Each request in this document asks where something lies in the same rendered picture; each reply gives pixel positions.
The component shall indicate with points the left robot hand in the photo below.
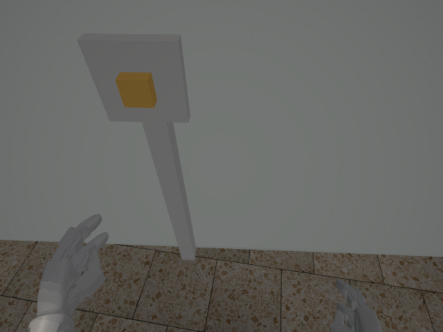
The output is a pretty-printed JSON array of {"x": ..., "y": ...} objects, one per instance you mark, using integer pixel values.
[{"x": 63, "y": 272}]

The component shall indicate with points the robot left forearm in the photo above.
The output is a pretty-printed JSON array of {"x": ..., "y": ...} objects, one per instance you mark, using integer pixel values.
[{"x": 52, "y": 322}]

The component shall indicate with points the right robot hand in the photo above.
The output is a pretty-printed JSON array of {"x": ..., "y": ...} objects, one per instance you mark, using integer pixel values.
[{"x": 363, "y": 319}]

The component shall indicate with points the panel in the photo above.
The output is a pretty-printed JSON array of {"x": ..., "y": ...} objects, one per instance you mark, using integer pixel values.
[{"x": 106, "y": 56}]

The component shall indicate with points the button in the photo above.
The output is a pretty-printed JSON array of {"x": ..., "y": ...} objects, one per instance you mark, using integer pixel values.
[{"x": 136, "y": 89}]

